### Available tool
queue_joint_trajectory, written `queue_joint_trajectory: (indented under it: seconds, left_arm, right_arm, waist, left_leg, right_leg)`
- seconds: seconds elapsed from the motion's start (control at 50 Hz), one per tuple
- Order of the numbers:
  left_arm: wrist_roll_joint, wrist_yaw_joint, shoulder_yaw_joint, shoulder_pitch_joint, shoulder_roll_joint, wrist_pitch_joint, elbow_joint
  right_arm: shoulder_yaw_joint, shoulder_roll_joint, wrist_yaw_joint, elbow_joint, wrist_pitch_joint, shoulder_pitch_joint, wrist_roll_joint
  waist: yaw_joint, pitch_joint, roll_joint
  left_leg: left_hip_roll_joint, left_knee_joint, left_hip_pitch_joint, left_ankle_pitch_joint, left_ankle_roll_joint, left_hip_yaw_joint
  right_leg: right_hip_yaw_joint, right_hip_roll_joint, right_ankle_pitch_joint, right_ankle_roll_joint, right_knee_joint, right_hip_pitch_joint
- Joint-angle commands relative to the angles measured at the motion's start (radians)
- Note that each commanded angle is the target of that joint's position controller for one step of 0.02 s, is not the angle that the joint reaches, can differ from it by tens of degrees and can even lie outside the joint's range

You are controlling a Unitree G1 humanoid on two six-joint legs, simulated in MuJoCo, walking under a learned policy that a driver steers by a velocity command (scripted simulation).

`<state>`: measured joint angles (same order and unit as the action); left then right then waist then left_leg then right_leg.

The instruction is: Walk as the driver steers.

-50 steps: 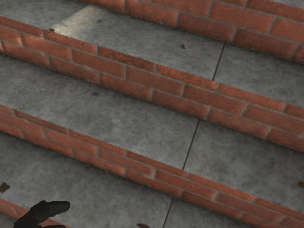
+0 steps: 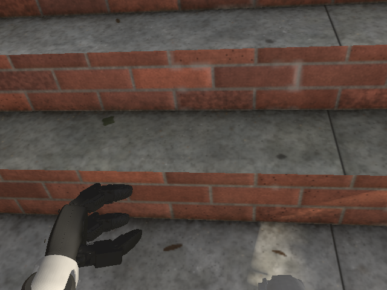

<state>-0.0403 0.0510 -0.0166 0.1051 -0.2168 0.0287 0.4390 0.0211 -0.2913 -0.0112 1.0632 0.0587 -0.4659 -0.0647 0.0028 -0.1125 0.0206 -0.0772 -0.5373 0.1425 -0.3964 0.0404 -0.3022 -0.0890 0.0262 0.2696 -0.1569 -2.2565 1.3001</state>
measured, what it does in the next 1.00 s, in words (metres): climbs: right foot 0.19 m higher, then left foot 0.20 m higher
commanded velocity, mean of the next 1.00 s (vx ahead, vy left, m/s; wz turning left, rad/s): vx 1.00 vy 0.00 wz -0.09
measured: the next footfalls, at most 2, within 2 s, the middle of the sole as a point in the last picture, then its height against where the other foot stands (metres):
right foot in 0.12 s outside the picture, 0.19 m higher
left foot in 0.52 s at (228, 259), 0.20 m higher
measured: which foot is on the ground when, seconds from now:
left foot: down 0.00-0.14, up 0.16-0.50, down 0.52-0.86, up 0.88-1.00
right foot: up 0.00-0.10, down 0.12-0.52, up 0.54-0.82, down 0.84-1.00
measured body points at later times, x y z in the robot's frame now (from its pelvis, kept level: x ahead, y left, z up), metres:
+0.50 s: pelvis +0.35 -0.08 +0.26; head +0.35 -0.09 +0.71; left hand +0.38 +0.14 +0.11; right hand +0.59 -0.27 +0.29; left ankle +0.47 -0.01 -0.33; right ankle +0.20 -0.09 -0.48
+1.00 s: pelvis +0.67 -0.18 +0.54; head +0.63 -0.17 +0.99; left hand +0.77 +0.07 +0.42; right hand +0.84 -0.43 +0.48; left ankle +0.64 -0.05 +0.14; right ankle +0.65 -0.32 -0.14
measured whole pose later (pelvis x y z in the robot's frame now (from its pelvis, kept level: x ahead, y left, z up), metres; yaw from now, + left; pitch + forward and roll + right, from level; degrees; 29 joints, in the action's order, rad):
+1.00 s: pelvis +0.67 -0.18 +0.54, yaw -1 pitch +3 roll -2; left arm 0.04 -0.03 0.01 -0.25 -0.23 0.06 0.90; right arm 0.02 -0.25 0.07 0.70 0.06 -0.15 0.01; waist -0.01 -0.15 0.03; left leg 0.05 -2.19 0.99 -0.10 -0.19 0.10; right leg 0.20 0.13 0.50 0.03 -0.95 0.47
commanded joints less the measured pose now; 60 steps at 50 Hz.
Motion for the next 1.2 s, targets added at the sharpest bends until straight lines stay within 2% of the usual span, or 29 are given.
queue_joint_trajectory:
  seconds: [0.02, 0.06, 0.1, 0.14, 0.16, 0.22, 0.26, 0.36, 0.42, 0.44, 0.48, 0.5, 0.52, 0.54, 0.58, 0.62, 0.66, 0.74, 0.78, 0.8, 0.84, 0.86, 0.88, 0.92, 0.98, 1.04, 1.14, 1.16, 1.2]
  left_arm:
    - [-0.006, -0.002, -0.095, 0.052, 0.100, -0.026, -0.092]
    - [0.010, 0.019, -0.088, 0.027, 0.053, -0.011, -0.091]
    - [0.048, 0.011, 0.022, -0.284, -0.154, -0.013, 0.023]
    - [0.050, 0.032, 0.093, -0.457, -0.319, -0.010, 0.118]
    - [0.071, -0.009, 0.122, -0.450, -0.414, -0.036, 0.152]
    - [0.064, -0.005, 0.013, -0.546, -0.062, 0.013, 0.280]
    - [0.076, 0.000, 0.003, -0.475, 0.001, 0.018, 0.366]
    - [0.074, -0.004, -0.029, -0.378, 0.029, 0.028, 0.461]
    - [-0.028, -0.069, -0.017, -0.549, -0.034, 0.035, 0.521]
    - [-0.023, -0.081, -0.009, -0.673, -0.079, 0.068, 0.545]
    - [0.055, -0.078, 0.100, -0.441, -0.431, 0.067, 0.495]
    - [0.088, -0.079, 0.107, -0.310, -0.399, 0.070, 0.433]
    - [0.116, -0.064, 0.069, -0.138, -0.266, 0.096, 0.345]
    - [0.136, -0.010, 0.037, -0.137, -0.024, 0.114, 0.270]
    - [0.084, 0.098, -0.043, -0.088, 0.139, 0.169, 0.095]
    - [0.111, 0.098, -0.102, -0.104, 0.232, 0.144, 0.056]
    - [0.073, 0.080, -0.127, -0.153, 0.171, 0.129, 0.028]
    - [0.113, 0.001, -0.192, 0.158, 0.183, 0.119, -0.148]
    - [0.096, -0.013, -0.214, 0.270, 0.172, 0.146, -0.217]
    - [0.081, -0.055, -0.170, 0.187, 0.130, 0.145, -0.209]
    - [0.079, -0.073, 0.025, -0.446, -0.202, 0.126, 0.010]
    - [0.103, -0.065, 0.080, -0.659, -0.366, 0.114, 0.132]
    - [0.108, -0.093, 0.069, -0.607, -0.325, 0.096, 0.171]
    - [0.064, -0.102, -0.007, -0.366, -0.044, 0.056, 0.275]
    - [0.083, -0.057, -0.042, -0.267, 0.205, 0.037, 0.454]
    - [0.127, -0.047, -0.020, -0.181, 0.083, 0.042, 0.488]
    - [0.084, -0.078, -0.004, -0.357, -0.082, 0.040, 0.540]
    - [0.054, -0.100, 0.012, -0.431, -0.191, 0.052, 0.554]
    - [0.042, -0.113, 0.060, -0.541, -0.409, 0.072, 0.522]
  right_arm:
    - [-0.053, 0.040, 0.002, -0.127, 0.025, 0.254, 0.013]
    - [-0.030, -0.145, -0.033, -0.115, 0.032, 0.121, 0.050]
    - [0.035, -0.371, -0.035, -0.190, 0.041, 0.150, 0.056]
    - [0.050, -0.293, -0.026, -0.351, 0.027, 0.300, 0.052]
    - [0.015, -0.123, 0.006, -0.453, 0.067, 0.365, 0.031]
    - [-0.061, 0.132, 0.072, -0.620, 0.126, 0.577, -0.023]
    - [-0.137, 0.280, 0.090, -0.622, 0.129, 0.421, -0.013]
    - [-0.192, 0.277, 0.062, -0.690, 0.092, 0.575, 0.042]
    - [-0.230, 0.259, 0.036, -0.804, 0.099, 0.746, 0.022]
    - [-0.171, 0.175, 0.022, -0.770, 0.108, 0.669, 0.029]
    - [-0.033, -0.121, 0.001, -0.631, 0.094, 0.203, 0.035]
    - [0.009, -0.226, 0.014, -0.522, 0.084, 0.000, 0.043]
    - [0.014, -0.294, 0.028, -0.338, 0.054, -0.204, 0.020]
    - [-0.012, -0.148, -0.015, -0.273, 0.003, -0.092, -0.020]
    - [-0.096, 0.232, -0.013, -0.241, 0.009, 0.089, 0.008]
    - [-0.093, 0.282, 0.033, -0.149, 0.010, 0.135, 0.026]
    - [-0.091, 0.239, 0.042, -0.174, 0.007, 0.315, 0.020]
    - [-0.059, 0.073, 0.020, -0.112, 0.031, 0.113, 0.101]
    - [-0.035, -0.002, -0.009, -0.084, 0.031, -0.058, 0.126]
    - [-0.022, -0.028, -0.023, -0.057, 0.053, -0.193, 0.150]
    - [0.071, -0.291, -0.006, -0.136, 0.086, 0.144, 0.044]
    - [0.054, -0.131, 0.020, -0.237, 0.110, 0.222, 0.037]
    - [0.018, 0.036, 0.049, -0.260, 0.118, 0.288, 0.028]
    - [-0.032, 0.193, 0.110, -0.490, 0.086, 0.552, 0.052]
    - [-0.084, 0.261, 0.110, -0.518, 0.002, 0.320, 0.079]
    - [-0.095, 0.226, 0.073, -0.555, -0.039, 0.349, 0.111]
    - [-0.122, 0.145, 0.065, -0.713, -0.068, 0.623, 0.088]
    - [-0.133, 0.137, 0.084, -0.741, -0.055, 0.637, 0.102]
    - [-0.030, -0.051, 0.086, -0.658, -0.063, 0.407, 0.088]
  waist:
    - [0.107, 0.253, -0.051]
    - [0.151, -0.016, -0.004]
    - [0.261, -0.249, 0.140]
    - [0.246, -0.224, -0.026]
    - [0.131, -0.191, -0.479]
    - [0.051, 0.127, -0.106]
    - [-0.088, 0.129, -0.032]
    - [-0.135, 0.194, -0.021]
    - [-0.109, 0.022, -0.001]
    - [-0.116, -0.213, -0.031]
    - [-0.359, -0.406, -0.243]
    - [-0.396, -0.404, -0.127]
    - [-0.386, -0.306, 0.277]
    - [-0.204, -0.168, 0.700]
    - [-0.035, 0.092, 0.194]
    - [0.104, 0.173, -0.123]
    - [0.222, 0.237, -0.119]
    - [0.097, 0.228, -0.108]
    - [0.050, 0.023, -0.136]
    - [0.064, -0.230, -0.031]
    - [0.412, -0.482, 0.158]
    - [0.363, -0.577, -0.308]
    - [0.306, -0.549, -0.519]
    - [0.123, 0.005, -0.243]
    - [-0.122, 0.158, -0.022]
    - [-0.197, 0.212, -0.067]
    - [-0.124, 0.133, 0.025]
    - [-0.156, 0.030, -0.023]
    - [-0.246, -0.217, -0.168]
  left_leg:
    - [-0.102, 0.392, 0.309, 0.396, -0.110, -0.026]
    - [-0.121, 0.449, 0.383, 1.026, -0.186, -0.075]
    - [-0.237, 0.082, 0.009, 2.211, -0.251, 0.019]
    - [-0.169, -0.504, 0.098, 1.580, -0.216, 0.139]
    - [0.140, -1.001, 0.620, 0.417, -0.124, 0.241]
    - [0.141, -1.762, 1.055, 0.263, -0.211, 0.451]
    - [0.080, -1.870, 1.177, 0.294, -0.208, 0.424]
    - [0.046, -1.854, 1.204, 0.182, -0.136, 0.238]
    - [0.058, -1.011, 0.335, 0.273, -0.116, 0.031]
    - [0.153, -0.982, 0.001, 0.145, -0.108, -0.011]
    - [0.140, -0.684, 0.083, -0.289, -0.118, 0.192]
    - [0.110, -0.476, -0.021, -0.335, -0.186, 0.403]
    - [0.077, -0.176, -0.063, -0.189, -0.231, 0.622]
    - [-0.138, 0.203, -0.190, 0.132, -0.485, 1.345]
    - [-0.127, 0.080, 0.042, -0.216, -0.400, 1.158]
    - [-0.032, 0.061, 0.192, 0.016, -0.273, 0.761]
    - [0.024, 0.219, 0.553, 0.103, -0.234, 0.551]
    - [0.032, 0.394, 0.604, 0.068, -0.283, 0.616]
    - [0.048, 0.490, 0.720, 0.642, -0.276, 0.521]
    - [0.033, 0.377, 0.658, 1.174, -0.288, 0.613]
    - [-0.066, -0.188, 0.207, 1.950, -0.268, 0.659]
    - [0.072, -0.573, 0.460, 1.460, -0.261, 0.586]
    - [0.213, -1.240, 0.777, 0.506, -0.200, 0.581]
    - [0.136, -1.794, 1.205, 0.250, -0.224, 0.523]
    - [0.025, -1.769, 1.128, 0.268, -0.247, 0.491]
    - [0.057, -1.836, 1.066, 0.279, -0.183, 0.405]
    - [-0.017, -1.266, 1.032, 0.306, -0.185, 0.221]
    - [0.031, -0.964, 0.551, 0.224, -0.174, 0.119]
    - [0.229, -0.950, 0.162, -0.120, -0.145, -0.007]
  right_leg:
    - [0.113, 0.027, -0.057, 0.010, 0.316, -0.066]
    - [0.282, -0.054, -0.015, 0.018, 0.668, -0.777]
    - [0.347, -0.159, 0.331, 0.016, 0.766, -0.965]
    - [-0.047, -0.146, 0.183, -0.092, 1.394, -1.166]
    - [-0.752, 0.046, 0.455, -0.256, 1.876, -1.311]
    - [-0.827, 0.047, 0.453, -0.090, 1.902, -1.026]
    - [-0.522, 0.008, 0.136, -0.015, 1.789, -0.998]
    - [-0.226, -0.009, -0.020, -0.011, 1.956, -0.688]
    - [-0.121, -0.004, -0.484, -0.043, 2.235, -0.374]
    - [-0.111, 0.014, -1.187, -0.061, 2.122, -0.495]
    - [-0.143, 0.176, -2.167, -0.079, 1.692, -1.167]
    - [-0.143, 0.176, -2.276, -0.086, 1.407, -1.192]
    - [-0.104, 0.069, -1.539, -0.122, 1.011, -1.060]
    - [-0.144, -0.268, -0.210, 0.051, 0.279, -0.448]
    - [-0.217, -0.203, 0.006, -0.022, -0.206, 0.021]
    - [-0.105, -0.097, 0.005, -0.040, -0.204, 0.069]
    - [-0.015, -0.003, 0.006, 0.015, 0.017, -0.125]
    - [0.175, 0.095, -0.011, 0.105, 0.269, -0.148]
    - [0.358, 0.043, 0.016, 0.106, 0.889, -0.839]
    - [0.262, -0.032, 0.204, 0.116, 0.957, -1.224]
    - [-0.130, 0.038, 0.461, 0.034, 1.182, -1.367]
    - [-0.643, 0.264, 0.481, -0.088, 1.579, -1.573]
    - [-1.160, 0.442, 0.645, -0.197, 1.941, -1.575]
    - [-0.737, 0.440, 0.617, -0.107, 1.839, -1.156]
    - [-0.052, 0.326, 0.072, 0.101, 1.807, -0.850]
    - [0.240, 0.313, -0.116, 0.081, 2.007, -0.700]
    - [0.471, 0.182, -0.257, 0.093, 2.162, -0.949]
    - [0.525, 0.148, -0.583, 0.049, 2.239, -0.804]
    - [0.430, 0.267, -1.842, -0.052, 1.986, -1.063]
